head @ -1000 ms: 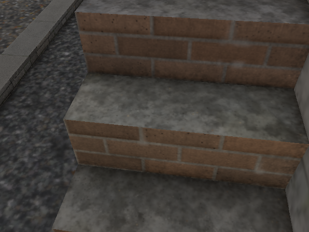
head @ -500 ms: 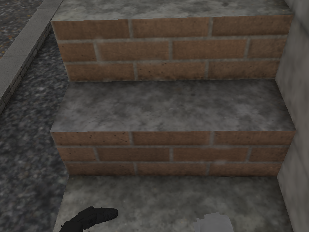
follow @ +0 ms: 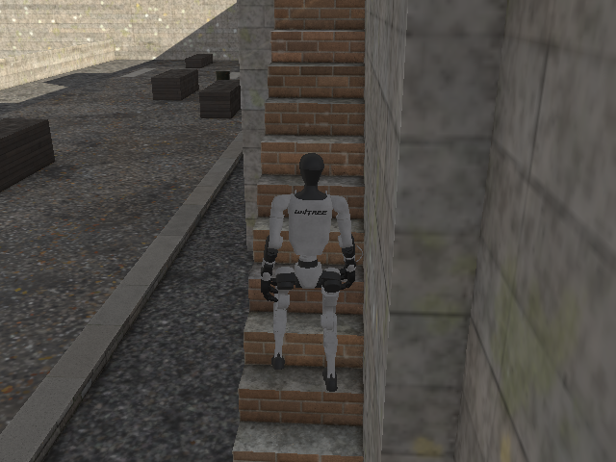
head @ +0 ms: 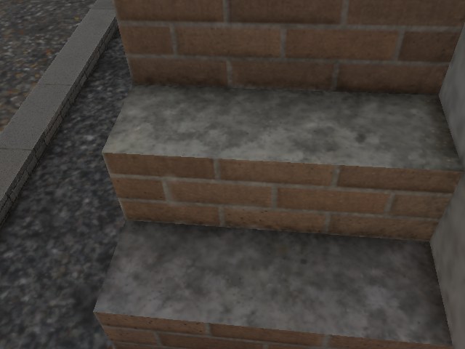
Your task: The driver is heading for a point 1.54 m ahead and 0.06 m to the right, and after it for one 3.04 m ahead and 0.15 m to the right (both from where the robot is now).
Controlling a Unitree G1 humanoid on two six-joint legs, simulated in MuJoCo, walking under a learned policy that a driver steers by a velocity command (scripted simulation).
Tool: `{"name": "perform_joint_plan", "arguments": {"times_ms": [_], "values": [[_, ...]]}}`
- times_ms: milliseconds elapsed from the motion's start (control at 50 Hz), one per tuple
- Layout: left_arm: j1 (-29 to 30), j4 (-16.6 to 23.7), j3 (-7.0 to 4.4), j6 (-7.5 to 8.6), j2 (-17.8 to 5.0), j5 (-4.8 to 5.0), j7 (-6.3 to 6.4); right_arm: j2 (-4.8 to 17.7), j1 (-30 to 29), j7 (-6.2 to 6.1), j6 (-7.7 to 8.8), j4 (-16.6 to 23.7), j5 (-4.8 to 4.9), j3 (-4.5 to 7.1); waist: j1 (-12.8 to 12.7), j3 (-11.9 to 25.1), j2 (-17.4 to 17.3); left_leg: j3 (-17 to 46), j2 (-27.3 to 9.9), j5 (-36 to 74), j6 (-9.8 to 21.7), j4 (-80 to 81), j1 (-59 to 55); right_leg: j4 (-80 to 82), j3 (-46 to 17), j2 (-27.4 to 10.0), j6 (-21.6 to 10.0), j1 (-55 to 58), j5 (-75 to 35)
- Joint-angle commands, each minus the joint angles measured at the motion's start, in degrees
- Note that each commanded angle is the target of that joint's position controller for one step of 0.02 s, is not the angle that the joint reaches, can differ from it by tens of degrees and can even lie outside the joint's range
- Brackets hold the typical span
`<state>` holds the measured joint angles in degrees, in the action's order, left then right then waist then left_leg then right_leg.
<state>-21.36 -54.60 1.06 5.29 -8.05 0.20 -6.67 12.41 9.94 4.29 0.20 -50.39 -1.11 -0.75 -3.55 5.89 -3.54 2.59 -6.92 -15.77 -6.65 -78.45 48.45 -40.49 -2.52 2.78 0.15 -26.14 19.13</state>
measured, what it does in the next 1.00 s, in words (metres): climbs: left foot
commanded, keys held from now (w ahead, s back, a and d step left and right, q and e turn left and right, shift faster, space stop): no key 1.00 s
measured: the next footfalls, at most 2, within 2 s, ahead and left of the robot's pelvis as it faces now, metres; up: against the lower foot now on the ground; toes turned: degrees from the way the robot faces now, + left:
left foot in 0.06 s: +0.09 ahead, +0.17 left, +0.00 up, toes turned +5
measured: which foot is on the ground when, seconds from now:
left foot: up 0.00-0.04, down 0.06-1.00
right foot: down 0.00-1.00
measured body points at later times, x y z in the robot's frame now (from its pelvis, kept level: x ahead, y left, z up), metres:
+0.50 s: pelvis +0.06 +0.03 +0.02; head +0.08 +0.03 +0.47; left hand +0.10 +0.26 -0.12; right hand +0.16 -0.22 -0.12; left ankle +0.05 +0.16 -0.71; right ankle +0.02 -0.13 -0.71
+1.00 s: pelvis +0.08 +0.02 +0.02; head +0.08 +0.01 +0.47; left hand +0.02 +0.22 -0.12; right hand +0.12 -0.22 -0.14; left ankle +0.05 +0.16 -0.71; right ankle +0.02 -0.12 -0.71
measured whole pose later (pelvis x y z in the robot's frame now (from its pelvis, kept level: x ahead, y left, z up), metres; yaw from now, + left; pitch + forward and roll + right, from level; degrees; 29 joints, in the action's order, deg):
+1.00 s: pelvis +0.08 +0.02 +0.02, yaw -1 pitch +1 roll +1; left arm -31.8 -50.6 1.0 0.7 -7.8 -0.1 -9.4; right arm 11.9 11.7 1.5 -0.6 -62.1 1.0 0.4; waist -0.2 0.9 -0.6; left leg -4.9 -3.8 -16.6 -2.8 -26.9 11.2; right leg -28.2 -4.7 -1.7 1.9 -9.2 20.3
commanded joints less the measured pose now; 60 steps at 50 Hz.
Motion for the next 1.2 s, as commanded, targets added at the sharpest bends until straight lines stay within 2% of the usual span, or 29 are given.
{"name": "perform_joint_plan", "arguments": {"times_ms": [20,40,60,80,100,120,140,160,180,200,220,240,280,300,340,380,400,440,480,520,600,640,660,680,720,800,1040,1060,1200], "values": [[12.8,9.0,-0.46,3.41,-8.0,0.77,-0.90,1.2,4.5,2.48,1.44,-0.8,-0.46,0.56,8.2,-4.8,2.5,-6.3,0.4,2.5,-2.2,30.7,-30.2,9.5,-4.4,-6.0,-4.0,-11.3,-19.8],[8.9,8.6,-0.88,2.77,-7.5,1.18,-1.48,2.7,2.7,2.36,2.55,-1.6,-0.32,1.06,7.6,-6.1,6.4,-8.2,2.2,9.3,-0.1,41.2,-29.4,8.1,-5.2,-4.9,-5.3,-2.6,-26.1],[6.6,7.9,-1.88,1.82,-6.9,0.85,-2.42,3.4,4.3,1.45,3.39,-2.4,-0.06,0.82,6.4,-3.8,8.5,-6.0,1.9,18.2,1.7,46.0,-30.2,6.2,-7.1,-6.2,-6.5,4.3,-30.4],[1.5,8.0,-2.83,0.84,-4.9,0.52,-2.89,9.8,0.2,-0.03,4.00,0.3,1.00,2.30,0.3,0.8,4.3,-1.4,-0.4,40.2,6.9,47.8,-30.3,1.6,-5.2,-3.8,-5.8,11.9,-27.7],[-8.3,6.5,-1.68,0.94,-2.0,0.09,-3.19,12.7,-6.1,0.20,4.05,2.2,1.86,3.36,-5.3,6.4,-0.5,-1.1,-1.8,39.5,11.0,46.3,-36.7,4.3,-3.5,-2.8,-3.5,12.2,-21.0],[-3.1,7.3,-1.54,0.51,-3.7,0.50,-3.29,11.0,-7.7,0.26,3.21,2.4,1.85,3.63,-2.2,1.3,-0.2,-1.7,-0.7,29.8,9.6,47.7,-32.6,5.0,-1.9,-2.3,-2.9,12.3,-14.6],[1.1,8.6,-1.52,-0.25,-4.5,0.17,-3.32,8.5,-7.7,0.67,2.67,1.5,2.42,3.29,-0.5,-1.9,-0.7,-1.4,-0.4,22.4,8.9,49.0,-32.3,6.3,-1.8,-2.6,-2.6,9.8,-10.2],[0.8,7.6,-1.31,-0.80,-4.3,-0.12,-3.71,5.2,-5.3,1.08,2.54,0.5,2.80,2.42,0.2,-3.5,2.1,-1.1,0.6,15.5,8.5,49.6,-34.0,8.5,-1.4,-3.4,-1.7,7.8,-6.5],[-0.1,7.3,-1.28,-1.25,-5.2,-0.47,-3.90,5.3,-3.8,1.26,2.30,-0.2,2.85,2.54,0.9,-4.5,2.5,-1.4,0.9,13.3,8.4,50.3,-36.0,10.1,-1.5,-3.4,-1.0,6.3,-3.8],[1.1,8.7,-1.18,-1.00,-5.9,-0.72,-4.17,6.4,-3.1,1.15,1.81,-0.6,2.58,3.34,1.7,-5.1,2.1,-1.8,1.2,16.2,8.2,49.8,-37.6,10.6,-1.0,-3.5,-0.6,4.8,-5.7],[1.6,9.3,-1.32,-0.87,-7.1,-0.91,-3.97,7.5,-1.9,1.04,1.87,-1.0,2.25,3.55,2.3,-3.7,2.3,-1.9,0.9,18.4,8.5,50.0,-39.6,11.1,-0.9,-3.4,-0.1,5.0,-6.4],[1.5,9.4,-1.72,-0.84,-8.5,-0.92,-3.22,7.3,-0.7,1.06,2.33,-2.0,1.91,3.76,3.0,-3.8,0.7,-2.9,0.9,19.2,8.2,50.1,-39.8,11.2,-0.4,-3.5,-0.2,5.3,-7.2],[1.4,10.1,-1.83,-1.02,-9.0,-1.10,-2.40,7.0,-0.7,0.68,2.66,-2.5,2.01,3.62,3.2,-2.4,0.9,-3.5,1.2,20.2,8.0,50.2,-40.8,12.0,-0.3,-3.7,-0.2,6.6,-9.4],[0.7,10.0,-2.07,-1.02,-9.2,-0.59,-1.97,6.6,-1.6,0.13,2.58,-2.7,2.27,3.23,2.6,-2.4,2.1,-3.4,1.2,20.9,7.9,50.1,-39.8,11.7,0.0,-3.5,-0.1,8.1,-9.9],[-0.9,9.7,-1.88,-1.16,-8.7,-0.52,-1.49,7.7,-2.2,-0.39,2.54,-2.6,2.60,3.35,2.5,-2.0,1.4,-4.1,1.2,22.5,7.8,50.1,-39.9,11.8,-0.3,-3.8,-0.1,9.0,-12.4],[-2.2,9.5,-1.81,-1.31,-8.4,-0.64,-1.33,7.8,-2.1,-0.65,2.53,-3.0,2.52,3.29,2.7,-2.0,1.5,-4.5,1.4,22.8,7.6,50.0,-40.3,12.4,-0.4,-3.8,-0.3,9.3,-14.2],[-3.0,9.6,-1.70,-1.46,-7.3,-0.28,-1.21,7.5,-1.7,-0.82,2.46,-3.1,2.71,3.29,2.8,-2.3,1.7,-5.0,1.5,22.5,7.3,49.9,-40.1,12.4,-0.3,-3.8,-0.4,9.6,-14.7],[-4.8,9.1,-1.68,-1.67,-7.0,-0.30,-1.35,7.6,-1.1,-0.96,2.28,-3.7,2.61,3.23,2.9,-2.6,2.3,-5.3,1.7,21.8,7.0,49.9,-40.4,12.9,-0.4,-3.9,-0.5,9.7,-15.7],[-5.8,9.0,-1.70,-1.89,-7.1,0.23,-1.48,7.6,0.0,-1.23,1.88,-4.7,2.69,3.17,3.1,-3.2,3.0,-5.8,1.9,20.8,6.4,50.1,-40.4,13.5,-0.3,-4.1,-0.5,10.1,-17.5],[-7.9,8.4,-1.59,-2.21,-7.1,-0.16,-1.66,8.0,0.9,-1.10,1.78,-5.3,2.58,3.45,3.6,-3.7,2.2,-6.4,2.2,19.0,6.0,50.4,-41.5,14.2,-0.4,-4.5,-0.4,9.2,-17.5],[-10.0,8.0,-1.69,-3.06,-7.3,-0.12,-1.73,6.8,1.4,-1.15,1.52,-6.8,2.78,3.05,3.7,-5.6,4.3,-6.9,2.7,15.1,5.2,51.0,-41.2,15.3,-0.1,-4.6,-0.4,8.8,-16.8],[-11.1,8.0,-1.68,-3.35,-6.9,0.06,-1.70,6.1,0.9,-1.63,1.57,-7.1,2.67,2.94,3.5,-5.5,4.8,-7.5,3.1,14.3,5.0,50.8,-40.6,15.1,-0.1,-4.8,-0.4,9.5,-18.3],[-12.1,7.5,-1.49,-3.51,-6.5,-0.10,-2.11,5.7,1.1,-1.70,1.26,-7.3,2.15,2.78,3.8,-5.9,4.9,-7.9,3.4,12.5,5.2,51.5,-39.9,15.1,-0.3,-4.8,-0.6,10.1,-18.7],[-12.4,7.6,-1.45,-3.28,-6.7,0.02,-2.51,6.3,0.7,-1.95,0.65,-7.0,2.13,2.84,3.5,-5.5,6.3,-7.8,3.7,11.0,5.4,51.8,-40.2,15.7,-0.7,-4.6,-0.7,10.8,-19.5],[-12.7,7.6,-1.37,-3.15,-6.6,0.03,-2.76,6.2,0.9,-2.40,0.07,-7.3,2.45,2.81,3.6,-6.4,6.3,-8.2,3.9,11.0,5.4,52.1,-39.6,15.8,-0.9,-4.8,-0.9,11.3,-21.6],[-15.3,6.6,-1.37,-3.60,-6.0,0.04,-2.74,5.4,2.2,-2.83,-0.20,-8.2,2.31,2.52,3.5,-7.1,6.0,-8.5,4.0,12.3,5.3,52.5,-39.9,16.0,-1.1,-4.9,-1.4,11.7,-23.8],[-20.0,3.2,-1.08,-4.73,-4.5,-0.32,-2.60,3.7,4.1,-2.90,-0.59,-11.6,1.91,1.53,3.6,-9.1,5.5,-9.0,4.1,11.2,5.0,54.3,-41.2,17.3,0.0,-4.8,-1.5,10.6,-21.5],[-20.9,2.7,-1.16,-5.10,-4.3,-0.42,-2.45,2.7,4.9,-2.68,-0.18,-12.6,1.80,1.25,3.8,-10.3,4.3,-9.1,3.9,12.8,4.9,54.3,-40.5,16.7,0.5,-5.1,-1.7,10.1,-21.6],[-23.9,0.9,-0.96,-6.13,-3.3,-0.27,-1.96,2.0,6.5,-2.18,0.04,-14.5,1.74,0.58,3.7,-9.5,5.0,-8.9,3.8,13.4,4.9,54.6,-41.6,17.4,1.1,-5.0,-1.4,9.9,-20.0]]}}
Over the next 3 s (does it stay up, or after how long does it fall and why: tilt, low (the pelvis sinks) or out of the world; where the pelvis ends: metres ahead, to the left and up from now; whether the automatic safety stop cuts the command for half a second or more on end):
stays up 0.13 -0.02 0.08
